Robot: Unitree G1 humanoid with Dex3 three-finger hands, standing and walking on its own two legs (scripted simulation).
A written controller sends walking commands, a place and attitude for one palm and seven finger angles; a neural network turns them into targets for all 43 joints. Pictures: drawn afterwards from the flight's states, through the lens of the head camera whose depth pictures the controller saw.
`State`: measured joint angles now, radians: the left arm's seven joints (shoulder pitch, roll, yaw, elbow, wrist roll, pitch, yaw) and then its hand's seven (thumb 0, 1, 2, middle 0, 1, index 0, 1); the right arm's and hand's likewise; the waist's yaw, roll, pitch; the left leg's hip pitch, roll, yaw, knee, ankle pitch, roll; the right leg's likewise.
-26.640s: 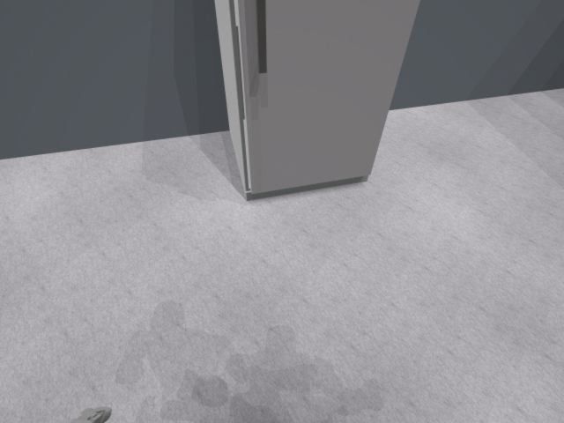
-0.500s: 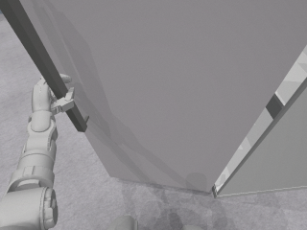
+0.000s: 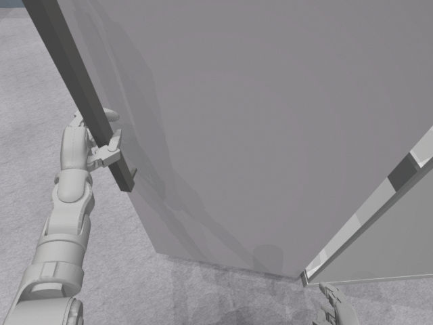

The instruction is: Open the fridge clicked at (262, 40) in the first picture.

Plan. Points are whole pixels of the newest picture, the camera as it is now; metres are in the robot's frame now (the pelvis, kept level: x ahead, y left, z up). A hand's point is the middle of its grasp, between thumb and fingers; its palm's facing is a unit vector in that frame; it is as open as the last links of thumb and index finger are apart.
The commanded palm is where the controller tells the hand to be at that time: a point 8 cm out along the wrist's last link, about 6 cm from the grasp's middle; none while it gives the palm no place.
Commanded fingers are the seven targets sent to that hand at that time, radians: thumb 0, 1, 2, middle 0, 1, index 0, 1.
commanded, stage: loosen the grip on the handle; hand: left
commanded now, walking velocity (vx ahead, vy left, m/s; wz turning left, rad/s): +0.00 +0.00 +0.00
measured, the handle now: (97, 102) +0.43 +0.23 +0.18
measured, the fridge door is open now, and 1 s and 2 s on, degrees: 76 75 75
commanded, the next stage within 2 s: slip the hand off the handle in 0.60 s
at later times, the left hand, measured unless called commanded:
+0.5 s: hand (114, 150) +0.40 +0.22 +0.09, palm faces +0.22 -0.95 -0.23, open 13.2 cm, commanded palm +0.36 +0.27 +0.11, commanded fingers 0.00 -0.55 0.20 -0.25 -1.15 -0.25 -1.15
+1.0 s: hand (92, 146) +0.41 +0.26 +0.09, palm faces +0.27 -0.93 -0.23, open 14.5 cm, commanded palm +0.37 +0.31 +0.10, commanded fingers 0.00 -0.55 0.20 -0.25 -1.15 -0.25 -1.15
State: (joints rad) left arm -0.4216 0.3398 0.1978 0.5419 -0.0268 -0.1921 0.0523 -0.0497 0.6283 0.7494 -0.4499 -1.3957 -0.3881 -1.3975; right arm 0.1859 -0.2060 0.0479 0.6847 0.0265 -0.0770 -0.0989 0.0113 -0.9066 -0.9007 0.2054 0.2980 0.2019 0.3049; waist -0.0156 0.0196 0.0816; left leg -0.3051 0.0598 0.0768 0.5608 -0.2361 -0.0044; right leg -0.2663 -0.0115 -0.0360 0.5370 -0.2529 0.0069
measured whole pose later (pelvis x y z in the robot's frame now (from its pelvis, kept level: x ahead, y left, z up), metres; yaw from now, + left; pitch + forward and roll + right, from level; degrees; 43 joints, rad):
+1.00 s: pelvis +0.02 +0.00 -0.02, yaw +1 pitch +7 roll -1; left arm -0.45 0.41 0.32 0.70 -0.03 -0.30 -0.05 -0.02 -0.55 0.20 -0.27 -1.16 -0.29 -1.16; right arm 0.27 -0.25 0.01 0.66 0.02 -0.08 -0.06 0.01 -0.91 -0.90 0.20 0.30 0.20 0.30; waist -0.02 0.01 -0.07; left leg -0.52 0.05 0.05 0.72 -0.32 0.00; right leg -0.47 -0.02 -0.05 0.69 -0.35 0.01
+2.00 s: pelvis +0.02 +0.01 -0.02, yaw +2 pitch +6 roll -2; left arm -0.04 0.45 0.43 0.34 -0.19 -0.25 -0.26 -0.02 -0.55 0.20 -0.25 -1.15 -0.26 -1.15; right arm 0.24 -0.25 0.03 0.61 0.04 -0.14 -0.10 0.01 -0.91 -0.90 0.20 0.30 0.20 0.30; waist 0.03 0.02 -0.08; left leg -0.52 0.05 0.03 0.76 -0.35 0.01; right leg -0.44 -0.03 -0.07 0.70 -0.36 0.02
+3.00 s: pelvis +0.03 +0.01 +0.00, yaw +2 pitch -3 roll +0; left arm 0.29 0.35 0.34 -0.22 -0.06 -0.06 0.12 -0.01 0.05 0.49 -0.23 -0.80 -0.24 -0.80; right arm 0.21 -0.21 0.06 0.68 0.00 -0.21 -0.10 0.02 -0.90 -0.90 0.21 0.30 0.20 0.31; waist 0.08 0.04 0.00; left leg -0.21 0.01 0.05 0.52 -0.27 0.02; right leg -0.15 -0.05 -0.06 0.49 -0.29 0.03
